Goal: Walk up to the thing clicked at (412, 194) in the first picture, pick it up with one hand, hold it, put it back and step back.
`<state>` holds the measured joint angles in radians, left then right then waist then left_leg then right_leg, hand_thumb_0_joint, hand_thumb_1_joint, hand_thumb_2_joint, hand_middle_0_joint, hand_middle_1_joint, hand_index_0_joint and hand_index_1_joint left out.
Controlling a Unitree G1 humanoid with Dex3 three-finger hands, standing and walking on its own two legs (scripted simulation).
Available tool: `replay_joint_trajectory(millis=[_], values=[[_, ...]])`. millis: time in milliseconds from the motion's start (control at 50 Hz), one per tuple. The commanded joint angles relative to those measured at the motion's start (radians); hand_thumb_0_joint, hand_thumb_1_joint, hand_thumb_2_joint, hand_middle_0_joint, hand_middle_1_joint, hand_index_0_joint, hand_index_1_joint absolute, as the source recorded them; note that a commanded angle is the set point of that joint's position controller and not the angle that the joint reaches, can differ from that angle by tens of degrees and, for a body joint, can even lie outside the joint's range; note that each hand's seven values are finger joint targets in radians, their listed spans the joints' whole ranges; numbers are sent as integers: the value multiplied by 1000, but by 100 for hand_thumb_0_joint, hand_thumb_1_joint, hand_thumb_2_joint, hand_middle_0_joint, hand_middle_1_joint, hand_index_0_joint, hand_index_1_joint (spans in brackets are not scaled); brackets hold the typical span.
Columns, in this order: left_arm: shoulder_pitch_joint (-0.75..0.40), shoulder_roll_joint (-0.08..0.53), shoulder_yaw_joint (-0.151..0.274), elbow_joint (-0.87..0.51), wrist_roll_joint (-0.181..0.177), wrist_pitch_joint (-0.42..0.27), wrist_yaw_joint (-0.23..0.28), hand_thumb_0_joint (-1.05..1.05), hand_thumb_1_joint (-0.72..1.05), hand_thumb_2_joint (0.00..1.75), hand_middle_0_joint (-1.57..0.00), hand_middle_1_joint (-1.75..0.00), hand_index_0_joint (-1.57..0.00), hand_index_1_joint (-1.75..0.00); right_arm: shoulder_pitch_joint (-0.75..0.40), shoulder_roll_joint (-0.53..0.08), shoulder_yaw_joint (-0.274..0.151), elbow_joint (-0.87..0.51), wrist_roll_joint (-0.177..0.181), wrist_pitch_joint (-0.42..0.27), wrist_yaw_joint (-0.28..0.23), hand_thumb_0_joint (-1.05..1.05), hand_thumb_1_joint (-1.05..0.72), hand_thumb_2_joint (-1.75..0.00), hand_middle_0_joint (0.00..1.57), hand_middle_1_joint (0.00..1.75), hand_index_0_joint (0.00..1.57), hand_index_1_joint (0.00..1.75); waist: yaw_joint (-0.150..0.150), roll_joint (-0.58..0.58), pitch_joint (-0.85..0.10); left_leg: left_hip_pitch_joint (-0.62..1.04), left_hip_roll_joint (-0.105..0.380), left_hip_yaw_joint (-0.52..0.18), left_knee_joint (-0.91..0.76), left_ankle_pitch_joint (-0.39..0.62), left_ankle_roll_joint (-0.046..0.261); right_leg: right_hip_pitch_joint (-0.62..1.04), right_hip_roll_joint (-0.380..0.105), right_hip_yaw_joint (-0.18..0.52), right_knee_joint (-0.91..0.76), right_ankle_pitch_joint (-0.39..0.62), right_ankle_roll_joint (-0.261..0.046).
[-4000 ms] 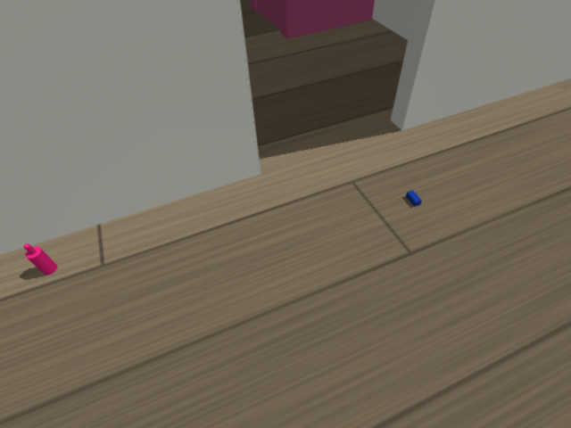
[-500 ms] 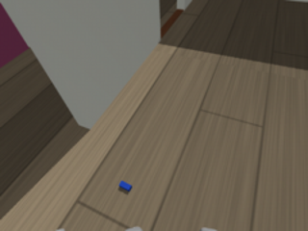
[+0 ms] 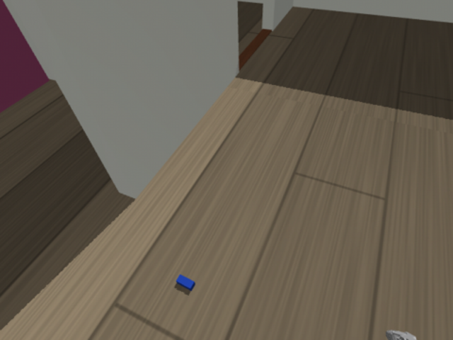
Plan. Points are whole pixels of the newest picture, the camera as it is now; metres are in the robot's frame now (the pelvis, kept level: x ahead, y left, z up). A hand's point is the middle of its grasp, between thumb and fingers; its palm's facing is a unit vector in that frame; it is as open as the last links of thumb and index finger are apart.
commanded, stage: walk up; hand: left
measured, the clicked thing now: (185, 282) +0.50 +0.26 -0.75
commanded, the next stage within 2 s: none
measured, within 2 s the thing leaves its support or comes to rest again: neither
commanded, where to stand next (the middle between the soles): +0.10 +0.00 m, yaw +1 degrees
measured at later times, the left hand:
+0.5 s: hand out of the picture +0.12 +0.25 -0.14, palm faces -0.01 -0.95 -0.32, open 7.3 cm
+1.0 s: hand out of the picture +0.10 +0.26 -0.14, palm faces +0.02 -0.94 -0.33, open 7.3 cm
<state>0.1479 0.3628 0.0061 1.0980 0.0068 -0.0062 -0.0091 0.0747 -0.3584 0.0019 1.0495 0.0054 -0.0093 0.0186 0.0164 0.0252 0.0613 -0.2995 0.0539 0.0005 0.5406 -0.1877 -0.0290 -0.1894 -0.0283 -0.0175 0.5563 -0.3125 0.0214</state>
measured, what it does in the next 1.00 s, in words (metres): stands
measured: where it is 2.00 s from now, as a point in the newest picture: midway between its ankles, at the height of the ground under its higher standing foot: outside the picture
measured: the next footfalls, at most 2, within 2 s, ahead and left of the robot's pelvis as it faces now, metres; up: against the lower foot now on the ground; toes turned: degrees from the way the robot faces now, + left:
left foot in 1.62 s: +0.29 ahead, +0.10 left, +0.00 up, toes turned +2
right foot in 2.00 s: +0.17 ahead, -0.11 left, +0.00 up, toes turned +1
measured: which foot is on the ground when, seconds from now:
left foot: down 0.00-1.00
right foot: down 0.00-1.00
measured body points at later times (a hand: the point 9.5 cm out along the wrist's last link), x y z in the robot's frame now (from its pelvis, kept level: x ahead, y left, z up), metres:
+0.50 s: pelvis +0.02 +0.00 +0.01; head +0.04 +0.01 +0.46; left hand +0.12 +0.30 -0.12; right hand +0.09 -0.31 -0.12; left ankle +0.07 +0.14 -0.73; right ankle +0.00 -0.13 -0.73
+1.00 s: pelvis +0.03 +0.00 +0.01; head +0.04 +0.00 +0.46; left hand +0.10 +0.30 -0.12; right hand +0.13 -0.29 -0.12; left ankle +0.07 +0.14 -0.73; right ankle +0.00 -0.14 -0.73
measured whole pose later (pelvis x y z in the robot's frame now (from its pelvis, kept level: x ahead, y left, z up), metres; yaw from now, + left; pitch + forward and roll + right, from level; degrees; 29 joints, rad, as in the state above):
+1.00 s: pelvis +0.03 +0.00 +0.01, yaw +1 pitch -2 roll +0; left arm 0.09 0.35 0.02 1.15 0.01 0.01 -0.01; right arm 0.06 -0.34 -0.01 1.14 0.00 -0.01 0.01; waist 0.00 0.00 0.05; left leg -0.19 0.04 -0.01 0.35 -0.13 -0.03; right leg -0.05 -0.04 -0.04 0.33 -0.24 0.03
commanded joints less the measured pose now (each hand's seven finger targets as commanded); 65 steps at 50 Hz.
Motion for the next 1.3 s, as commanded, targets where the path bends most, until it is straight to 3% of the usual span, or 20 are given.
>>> replay_joint_trajectory(millis=[0,100,180,300,620,760,1020,1040,1060,1080,1100,1120,1140,1160,1180,1200,1220,1240,1260,1280], values=[[-90,214,46,-48,-1,-28,8,0,90,90,-20,-30,-20,-30,-50,-231,-46,-23,-9,-22,-9,0,-90,-90,20,30,20,30,-25,-44,-9,83,70,-124,-169,-151,58,-119,-86,126,-246,-123,-67],[-109,214,52,-36,0,-28,6,0,90,90,-20,-30,-20,-30,-39,-214,-45,15,-14,-25,-9,0,-90,-90,20,30,20,30,-27,-55,-31,116,53,-101,-186,-71,38,-76,-97,129,-295,-103,-63],[-115,206,55,-29,-2,-28,6,0,90,90,-20,-30,-20,-30,-39,-207,-38,27,-13,-33,-12,0,-90,-90,20,30,20,30,-21,-35,-79,123,61,-95,-197,46,33,13,-98,98,-267,69,-54],[-105,204,55,-21,-7,-20,9,0,90,90,-20,-30,-20,-30,-47,-204,-37,31,-11,-35,-20,0,-90,-90,20,30,20,30,-11,-15,-115,154,77,-84,-186,213,39,70,-96,70,-254,200,-43],[-134,193,53,-10,-4,-10,10,0,90,90,-20,-30,-20,-30,-47,-206,-43,44,-12,-28,-26,0,-90,-90,20,30,20,30,-23,-7,-104,154,79,-85,-225,201,38,97,-96,52,-278,189,-36],[-127,193,53,-5,-2,-14,10,0,90,90,-20,-30,-20,-30,-53,-197,-43,39,-11,-26,-25,0,-90,-90,20,30,20,30,-24,-28,-127,201,75,-75,-208,258,39,100,-99,47,-282,237,-30],[-115,193,56,-10,1,-12,13,0,90,90,-20,-30,-20,-30,-59,-195,-44,35,-13,-20,-24,0,-90,-90,20,30,20,30,-23,-18,-102,189,69,-78,-222,216,38,98,-98,44,-296,204,-28],[-51,236,79,-47,17,-18,-3,0,90,90,-20,-30,-20,-30,26,-251,-76,8,-23,-23,-11,0,-90,-90,20,30,20,30,-22,-31,-163,218,12,-39,-171,-195,84,106,-58,23,-257,-162,-70],[-58,238,82,-50,27,-15,-9,0,90,90,-20,-30,-20,-30,50,-255,-85,14,-32,-21,-7,0,-90,-90,20,30,20,30,-32,-32,-95,164,9,-61,-176,-392,89,23,-66,57,-238,-335,-89],[-66,236,86,-61,29,-12,-12,0,90,90,-20,-30,-20,-30,68,-261,-90,12,-39,-18,-5,0,-90,-90,20,30,20,30,-37,-14,-20,117,14,-87,-197,-491,87,-57,-62,66,-220,-430,-93],[-63,225,86,-76,31,-7,-17,0,90,90,-20,-30,-20,-30,57,-265,-95,-3,-41,-16,-1,0,-90,-90,20,30,20,30,-38,17,49,96,32,-132,-230,-533,98,-151,-50,59,-191,-434,-85],[-77,204,82,-92,33,-8,-20,0,90,90,-20,-30,-20,-30,81,-269,-100,-8,-42,-15,1,0,-90,-90,20,30,20,30,-48,45,101,83,72,-204,-270,-541,120,-198,-35,40,-146,-365,-75],[-78,183,79,-106,36,-12,-20,0,90,90,-20,-30,-20,-30,113,-272,-106,-11,-41,-20,-2,0,-90,-90,20,30,20,30,-52,80,105,135,131,-291,-304,-487,153,-234,-14,9,-62,-234,-73],[-49,175,83,-109,33,-19,-17,0,90,90,-20,-30,-20,-30,141,-300,-117,-19,-41,-28,-4,0,-90,-90,20,30,20,30,-52,104,62,213,205,-372,-316,-355,205,-237,11,-21,27,-143,-67],[-8,181,86,-110,32,-25,-13,0,90,90,-20,-30,-20,-30,130,-324,-127,-43,-42,-35,-5,0,-90,-90,20,30,20,30,-41,115,26,267,248,-401,-289,-176,253,-252,-11,4,51,-136,-63],[22,179,83,-111,28,-34,-10,0,90,90,-20,-30,-20,-30,120,-317,-128,-59,-38,-38,-4,0,-90,-90,20,30,20,30,-30,107,-35,302,251,-380,-253,-54,267,-212,-20,17,-9,-130,-66],[47,178,84,-108,26,-41,-10,0,90,90,-20,-30,-20,-30,92,-286,-120,-80,-34,-35,-1,0,-90,-90,20,30,20,30,-11,94,-95,253,211,-325,-222,-49,242,-107,-10,15,-58,-113,-68],[96,181,92,-105,27,-46,-12,0,90,90,-20,-30,-20,-30,59,-282,-119,-106,-30,-24,4,0,-90,-90,20,30,20,30,14,99,-112,117,155,-251,-192,-178,206,60,-10,25,-177,-109,-79],[165,213,106,-84,39,-50,-5,0,90,90,-20,-30,-20,-30,-15,-234,-102,-133,-22,-11,5,0,-90,-90,20,30,20,30,70,3,-57,-95,59,-137,-39,-228,130,218,-71,144,-332,-150,-100],[232,315,132,-71,42,-56,4,0,90,90,-20,-30,-20,-30,-59,-147,-81,-159,-21,-4,2,0,-90,-90,20,30,20,30,111,-251,17,-343,-120,7,246,-336,57,312,-236,453,-441,-219,-113]])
